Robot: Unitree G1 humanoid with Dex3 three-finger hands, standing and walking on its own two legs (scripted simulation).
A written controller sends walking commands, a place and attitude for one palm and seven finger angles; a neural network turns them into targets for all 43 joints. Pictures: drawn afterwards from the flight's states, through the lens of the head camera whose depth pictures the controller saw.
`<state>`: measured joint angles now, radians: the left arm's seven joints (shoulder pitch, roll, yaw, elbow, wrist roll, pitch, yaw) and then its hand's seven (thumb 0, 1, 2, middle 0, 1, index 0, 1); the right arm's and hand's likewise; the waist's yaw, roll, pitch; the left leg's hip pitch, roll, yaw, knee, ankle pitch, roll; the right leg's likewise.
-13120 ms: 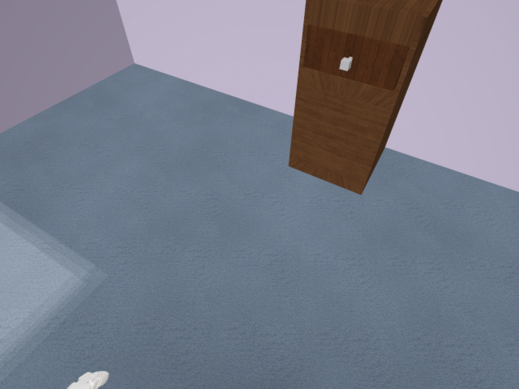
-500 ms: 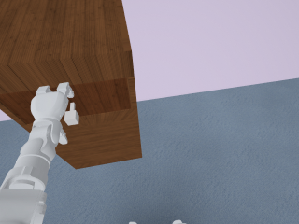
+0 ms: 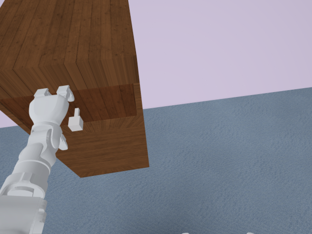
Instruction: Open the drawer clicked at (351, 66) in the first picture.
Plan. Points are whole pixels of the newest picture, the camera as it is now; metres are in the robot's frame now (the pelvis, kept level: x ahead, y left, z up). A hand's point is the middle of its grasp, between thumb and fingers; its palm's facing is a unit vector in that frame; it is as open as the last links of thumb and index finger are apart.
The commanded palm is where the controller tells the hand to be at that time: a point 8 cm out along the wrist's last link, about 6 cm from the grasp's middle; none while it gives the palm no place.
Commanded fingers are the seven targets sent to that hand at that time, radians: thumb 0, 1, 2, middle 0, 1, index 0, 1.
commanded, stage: move the hooked fingers above the handle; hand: left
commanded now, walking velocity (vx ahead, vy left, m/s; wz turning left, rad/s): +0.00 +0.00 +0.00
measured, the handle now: (76, 118) +0.46 +0.28 -0.05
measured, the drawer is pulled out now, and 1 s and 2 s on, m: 0.00 0.00 0.00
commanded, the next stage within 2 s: lower the fingers behind the handle in 1.96 s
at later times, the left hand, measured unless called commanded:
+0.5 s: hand (51, 125) +0.40 +0.31 +0.01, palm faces -0.12 +0.02 -0.99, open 13.8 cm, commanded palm +0.39 +0.29 +0.07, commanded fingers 0.00 -0.50 0.30 -0.30 -1.20 -0.30 -1.20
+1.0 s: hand (58, 132) +0.38 +0.29 +0.00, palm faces -0.16 -0.05 -0.99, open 13.8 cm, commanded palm +0.38 +0.28 +0.07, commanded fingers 0.00 -0.50 0.30 -0.30 -1.20 -0.30 -1.20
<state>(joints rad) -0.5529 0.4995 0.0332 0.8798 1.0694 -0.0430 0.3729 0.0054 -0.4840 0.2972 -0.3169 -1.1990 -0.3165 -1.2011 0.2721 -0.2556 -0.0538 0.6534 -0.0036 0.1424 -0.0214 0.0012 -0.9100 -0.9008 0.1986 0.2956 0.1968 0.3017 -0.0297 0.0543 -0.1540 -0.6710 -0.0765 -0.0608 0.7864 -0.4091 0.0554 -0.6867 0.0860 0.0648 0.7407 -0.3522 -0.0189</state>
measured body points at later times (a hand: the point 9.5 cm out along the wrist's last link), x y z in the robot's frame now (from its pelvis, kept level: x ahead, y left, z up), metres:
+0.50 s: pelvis +0.00 +0.00 +0.00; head +0.08 -0.01 +0.44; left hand +0.40 +0.31 +0.06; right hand +0.07 -0.27 -0.13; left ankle -0.03 +0.08 -0.71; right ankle -0.01 -0.11 -0.71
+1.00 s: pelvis +0.00 +0.01 +0.00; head +0.07 +0.01 +0.45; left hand +0.39 +0.29 +0.05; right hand +0.08 -0.25 -0.13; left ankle -0.03 +0.08 -0.71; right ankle -0.01 -0.11 -0.71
